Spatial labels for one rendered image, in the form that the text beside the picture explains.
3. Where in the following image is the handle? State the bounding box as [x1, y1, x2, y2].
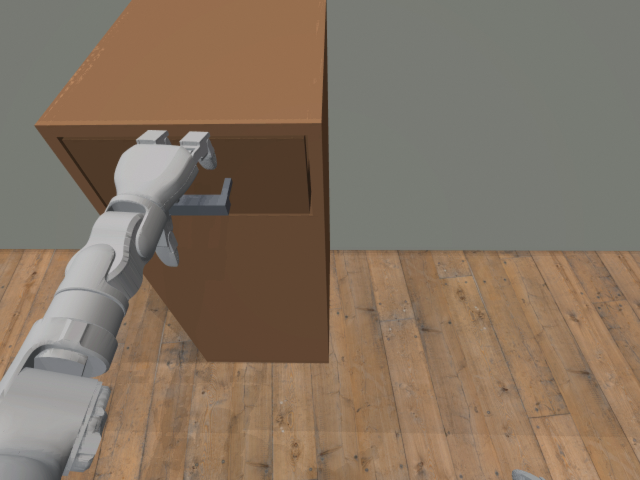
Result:
[169, 178, 233, 215]

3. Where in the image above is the left robot upper arm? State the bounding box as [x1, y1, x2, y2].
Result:
[0, 367, 111, 480]

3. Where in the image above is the drawer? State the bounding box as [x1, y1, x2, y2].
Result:
[62, 135, 311, 214]

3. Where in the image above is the left robot hand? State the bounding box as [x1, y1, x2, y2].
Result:
[114, 130, 217, 267]

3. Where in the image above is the cabinet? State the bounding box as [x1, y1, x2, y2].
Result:
[34, 0, 330, 363]

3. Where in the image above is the robot left forearm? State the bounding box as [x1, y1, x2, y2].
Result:
[0, 194, 167, 405]

